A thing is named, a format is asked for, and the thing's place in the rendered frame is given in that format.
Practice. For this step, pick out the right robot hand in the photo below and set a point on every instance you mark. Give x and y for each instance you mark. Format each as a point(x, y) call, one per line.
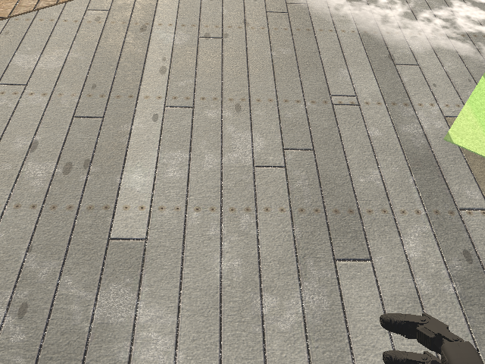
point(431, 333)

